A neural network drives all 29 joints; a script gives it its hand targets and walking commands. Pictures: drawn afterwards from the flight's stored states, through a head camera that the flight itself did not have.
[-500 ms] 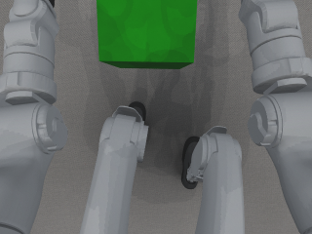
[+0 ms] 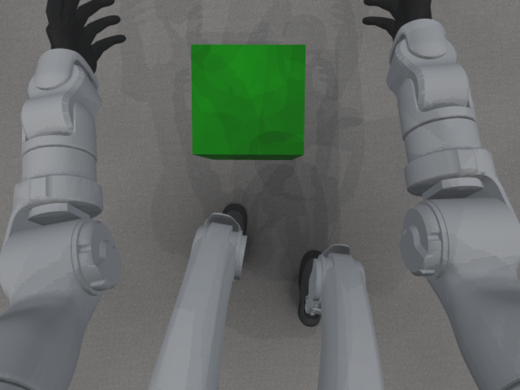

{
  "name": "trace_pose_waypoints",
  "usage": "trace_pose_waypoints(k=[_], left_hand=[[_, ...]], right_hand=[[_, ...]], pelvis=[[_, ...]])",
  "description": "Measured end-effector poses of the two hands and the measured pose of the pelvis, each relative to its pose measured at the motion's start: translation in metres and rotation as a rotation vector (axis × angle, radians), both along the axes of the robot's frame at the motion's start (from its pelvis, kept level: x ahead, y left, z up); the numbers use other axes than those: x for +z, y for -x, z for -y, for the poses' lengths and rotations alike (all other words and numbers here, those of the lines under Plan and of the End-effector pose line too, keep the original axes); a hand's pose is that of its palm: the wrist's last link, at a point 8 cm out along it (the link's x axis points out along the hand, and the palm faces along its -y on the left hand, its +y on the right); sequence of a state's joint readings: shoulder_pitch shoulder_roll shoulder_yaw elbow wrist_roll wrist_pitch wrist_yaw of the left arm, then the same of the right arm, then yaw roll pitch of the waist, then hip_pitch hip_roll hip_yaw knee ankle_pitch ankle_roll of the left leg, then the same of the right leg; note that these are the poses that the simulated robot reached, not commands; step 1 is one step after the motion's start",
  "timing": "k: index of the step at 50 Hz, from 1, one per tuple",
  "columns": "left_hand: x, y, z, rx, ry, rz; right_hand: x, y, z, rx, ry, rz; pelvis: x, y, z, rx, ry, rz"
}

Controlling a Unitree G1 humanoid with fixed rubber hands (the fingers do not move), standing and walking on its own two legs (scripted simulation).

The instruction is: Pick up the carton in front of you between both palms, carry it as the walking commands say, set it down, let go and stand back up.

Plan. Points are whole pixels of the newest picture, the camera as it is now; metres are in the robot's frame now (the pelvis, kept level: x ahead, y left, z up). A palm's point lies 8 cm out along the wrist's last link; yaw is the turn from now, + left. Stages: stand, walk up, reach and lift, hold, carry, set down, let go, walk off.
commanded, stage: set down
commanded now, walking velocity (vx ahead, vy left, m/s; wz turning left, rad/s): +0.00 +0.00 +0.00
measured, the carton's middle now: (250, 113) +0.49 +0.13 -0.43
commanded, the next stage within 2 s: let go in 0.18 s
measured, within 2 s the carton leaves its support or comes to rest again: neither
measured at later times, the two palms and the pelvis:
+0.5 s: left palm (6, 72) +0.41 +0.31 +0.02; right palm (490, 82) +0.48 -0.10 +0.02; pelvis +0.04 +0.02 +0.13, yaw +0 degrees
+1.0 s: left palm out of the picture +0.25 +0.26 +0.14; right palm out of the picture +0.34 -0.18 +0.12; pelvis +0.09 +0.01 +0.21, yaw +3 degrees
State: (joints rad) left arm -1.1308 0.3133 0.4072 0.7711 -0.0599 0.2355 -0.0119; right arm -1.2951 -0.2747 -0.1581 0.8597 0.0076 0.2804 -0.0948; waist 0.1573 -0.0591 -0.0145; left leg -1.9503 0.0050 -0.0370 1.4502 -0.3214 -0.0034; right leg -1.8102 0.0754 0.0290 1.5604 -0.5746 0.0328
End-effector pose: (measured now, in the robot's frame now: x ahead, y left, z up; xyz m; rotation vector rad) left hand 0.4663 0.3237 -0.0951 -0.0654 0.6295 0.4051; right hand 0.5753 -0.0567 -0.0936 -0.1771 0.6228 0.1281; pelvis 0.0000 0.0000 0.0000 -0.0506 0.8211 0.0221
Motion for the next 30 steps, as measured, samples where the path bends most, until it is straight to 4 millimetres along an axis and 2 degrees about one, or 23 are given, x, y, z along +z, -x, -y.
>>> trace_pose_waypoints(k=[8, 13, 16, 20, 26, 30], left_hand=[[0.049, 0.000, 0.004, -0.010, -0.002, 0.004], [0.071, 0.003, 0.006, -0.031, -0.012, -0.009], [0.081, 0.008, 0.009, -0.069, -0.025, -0.029], [0.093, 0.024, 0.015, -0.150, -0.049, -0.076], [0.119, 0.065, 0.019, -0.258, -0.070, -0.152], [0.142, 0.090, 0.017, -0.296, -0.076, -0.170]], right_hand=[[0.051, 0.001, 0.005, 0.003, -0.001, -0.003], [0.073, 0.006, 0.009, -0.005, 0.006, -0.009], [0.083, 0.016, 0.014, -0.027, 0.023, -0.014], [0.094, 0.044, 0.025, -0.072, 0.057, -0.029], [0.118, 0.100, 0.042, -0.131, 0.090, -0.064], [0.138, 0.127, 0.051, -0.138, 0.093, -0.072]], pelvis=[[0.045, -0.009, -0.002, 0.002, 0.002, 0.008], [0.069, -0.014, -0.004, 0.001, 0.002, 0.018], [0.083, -0.018, -0.006, 0.001, 0.004, 0.030], [0.104, -0.026, -0.010, 0.001, 0.005, 0.063], [0.135, -0.040, -0.018, 0.002, 0.000, 0.161], [0.152, -0.049, -0.023, 0.007, -0.006, 0.236]])
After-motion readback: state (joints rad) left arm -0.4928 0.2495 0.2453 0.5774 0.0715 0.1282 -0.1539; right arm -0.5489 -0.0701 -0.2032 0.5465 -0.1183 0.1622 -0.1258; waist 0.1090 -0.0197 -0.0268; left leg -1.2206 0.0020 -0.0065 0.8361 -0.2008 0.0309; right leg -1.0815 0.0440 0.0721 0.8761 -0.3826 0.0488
